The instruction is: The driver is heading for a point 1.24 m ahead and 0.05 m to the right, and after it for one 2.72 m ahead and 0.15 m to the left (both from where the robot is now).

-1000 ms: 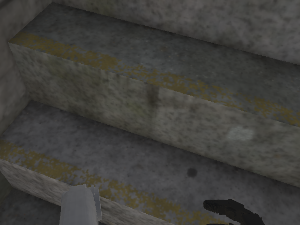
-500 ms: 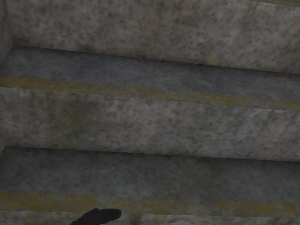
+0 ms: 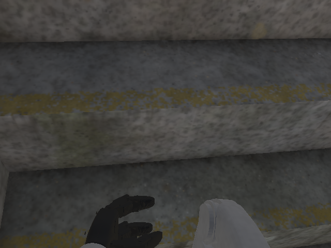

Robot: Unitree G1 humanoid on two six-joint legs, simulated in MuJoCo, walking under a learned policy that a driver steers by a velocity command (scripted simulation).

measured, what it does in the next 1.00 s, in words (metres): climbs: right foot 0.24 m higher, then left foot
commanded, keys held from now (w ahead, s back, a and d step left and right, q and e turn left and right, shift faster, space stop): w+e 0.38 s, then w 0.24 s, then w+q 0.38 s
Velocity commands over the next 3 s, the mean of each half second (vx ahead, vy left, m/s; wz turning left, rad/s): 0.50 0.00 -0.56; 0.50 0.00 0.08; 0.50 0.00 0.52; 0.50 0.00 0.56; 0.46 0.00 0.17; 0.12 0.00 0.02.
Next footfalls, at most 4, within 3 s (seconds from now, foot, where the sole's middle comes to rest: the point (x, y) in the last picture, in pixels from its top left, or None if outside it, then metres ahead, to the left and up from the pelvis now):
0.06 right None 0.13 -0.02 -0.56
0.40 left None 0.15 0.15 -0.56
0.78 right None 0.24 -0.26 -0.56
1.18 left None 0.15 -0.06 -0.54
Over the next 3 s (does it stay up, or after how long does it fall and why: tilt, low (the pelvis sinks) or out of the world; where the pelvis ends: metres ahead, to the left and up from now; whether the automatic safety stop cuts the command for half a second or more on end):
stays up -0.07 -0.41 -0.04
